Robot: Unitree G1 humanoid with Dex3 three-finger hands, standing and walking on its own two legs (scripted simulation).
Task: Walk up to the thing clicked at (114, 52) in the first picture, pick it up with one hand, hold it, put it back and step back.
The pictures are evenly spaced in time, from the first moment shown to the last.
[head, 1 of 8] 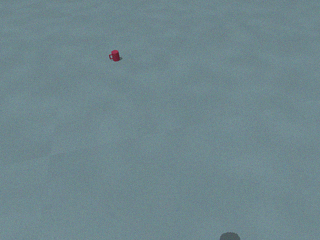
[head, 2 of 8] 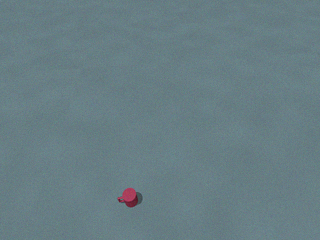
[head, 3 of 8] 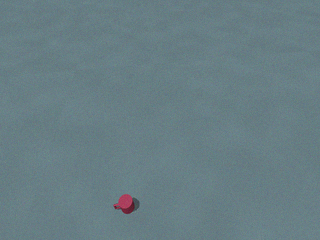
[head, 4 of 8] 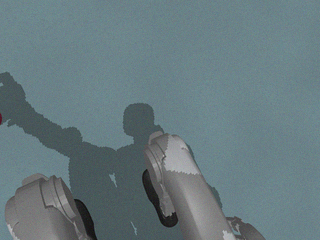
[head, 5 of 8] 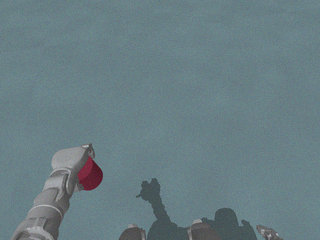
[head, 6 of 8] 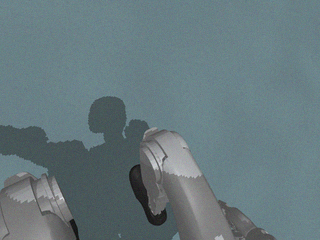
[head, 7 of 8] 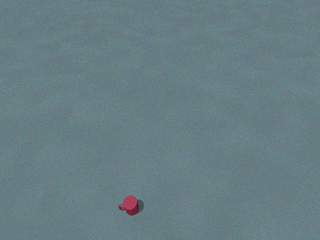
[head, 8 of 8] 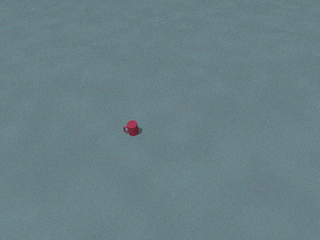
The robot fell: no
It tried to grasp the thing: yes
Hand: left
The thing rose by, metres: 0.66
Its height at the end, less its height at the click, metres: +0.00
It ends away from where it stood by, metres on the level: 0.02
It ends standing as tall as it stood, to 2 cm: yes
